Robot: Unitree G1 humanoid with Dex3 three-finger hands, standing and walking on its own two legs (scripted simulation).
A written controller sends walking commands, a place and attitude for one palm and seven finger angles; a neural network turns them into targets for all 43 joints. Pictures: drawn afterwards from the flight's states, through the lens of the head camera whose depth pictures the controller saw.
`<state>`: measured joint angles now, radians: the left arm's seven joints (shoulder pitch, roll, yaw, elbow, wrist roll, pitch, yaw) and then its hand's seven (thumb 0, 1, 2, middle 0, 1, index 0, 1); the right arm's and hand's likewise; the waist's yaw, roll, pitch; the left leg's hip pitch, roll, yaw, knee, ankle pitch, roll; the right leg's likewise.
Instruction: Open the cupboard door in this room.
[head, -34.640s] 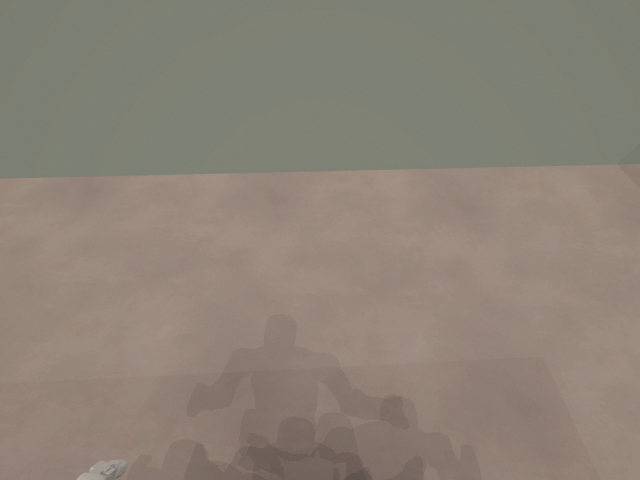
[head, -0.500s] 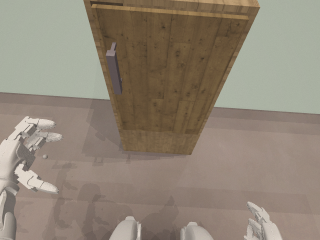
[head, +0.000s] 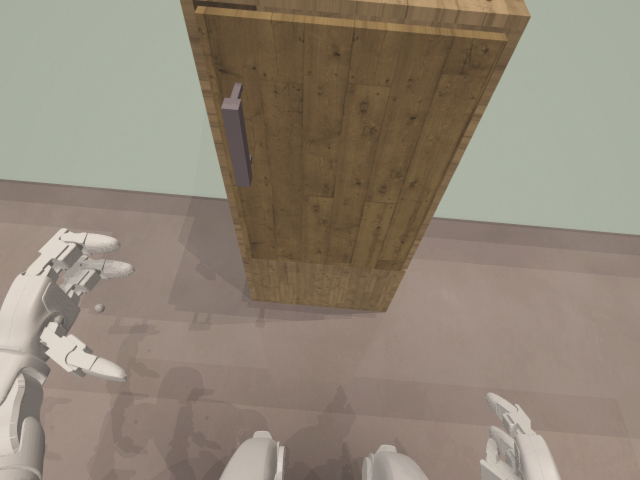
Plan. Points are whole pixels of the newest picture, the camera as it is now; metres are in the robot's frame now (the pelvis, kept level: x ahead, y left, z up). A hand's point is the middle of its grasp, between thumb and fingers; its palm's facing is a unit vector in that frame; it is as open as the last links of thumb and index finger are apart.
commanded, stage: move the hooked fingers beside the handle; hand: left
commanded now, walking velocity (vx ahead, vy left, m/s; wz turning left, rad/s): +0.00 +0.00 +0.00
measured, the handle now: (241, 137) +0.58 +0.16 +0.04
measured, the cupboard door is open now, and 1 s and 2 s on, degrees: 0 0 0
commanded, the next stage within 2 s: none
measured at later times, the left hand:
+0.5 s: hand (141, 244) +0.38 +0.25 +0.05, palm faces -0.03 -1.00 -0.04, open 14.0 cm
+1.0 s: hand (164, 196) +0.46 +0.24 +0.04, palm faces -0.02 -1.00 -0.03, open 14.0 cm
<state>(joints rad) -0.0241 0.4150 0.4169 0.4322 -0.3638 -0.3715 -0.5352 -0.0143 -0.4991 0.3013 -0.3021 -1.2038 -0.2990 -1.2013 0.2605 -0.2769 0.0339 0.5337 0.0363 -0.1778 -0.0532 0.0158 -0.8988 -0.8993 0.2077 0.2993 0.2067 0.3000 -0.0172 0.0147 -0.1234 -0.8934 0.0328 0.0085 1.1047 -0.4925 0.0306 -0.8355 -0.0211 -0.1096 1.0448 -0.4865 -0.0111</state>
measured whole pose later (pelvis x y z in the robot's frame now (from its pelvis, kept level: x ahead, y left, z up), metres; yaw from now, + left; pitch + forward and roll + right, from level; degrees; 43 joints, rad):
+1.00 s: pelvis +0.00 +0.00 -0.01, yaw -2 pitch +22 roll -3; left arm -0.68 0.56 0.46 1.02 -0.18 -0.42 -0.44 -0.01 -0.50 0.30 -0.30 -1.20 -0.30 -1.20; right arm 0.33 -0.28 0.03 0.61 0.01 0.00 -0.03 0.01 -0.90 -0.90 0.21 0.30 0.21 0.30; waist -0.12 0.00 -0.12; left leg -1.04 0.05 0.03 1.16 -0.51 0.04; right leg -0.99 0.00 -0.09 1.09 -0.48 -0.01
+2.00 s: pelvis +0.01 +0.02 -0.02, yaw -4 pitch +28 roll -6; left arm -0.92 0.68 0.50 1.15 -0.09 -0.36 -0.39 -0.01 -0.50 0.30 -0.30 -1.20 -0.30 -1.20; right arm 0.38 -0.26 0.07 0.60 -0.01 0.09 0.00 0.01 -0.90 -0.90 0.21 0.30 0.21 0.30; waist -0.20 0.02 -0.11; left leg -1.17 0.07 0.01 1.20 -0.53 0.05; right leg -1.10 0.01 -0.09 1.09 -0.48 0.01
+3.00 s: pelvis +0.00 +0.00 -0.02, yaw -3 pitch +27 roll -4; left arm -0.91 0.58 0.44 1.14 -0.09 -0.41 -0.29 -0.01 -0.50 0.30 -0.30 -1.20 -0.30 -1.20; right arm 0.37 -0.26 0.05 0.61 -0.02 0.09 0.01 0.01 -0.90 -0.90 0.21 0.30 0.21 0.30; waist -0.20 0.02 -0.11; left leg -1.15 0.07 0.02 1.21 -0.52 0.04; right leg -1.10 0.02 -0.09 1.12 -0.48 -0.01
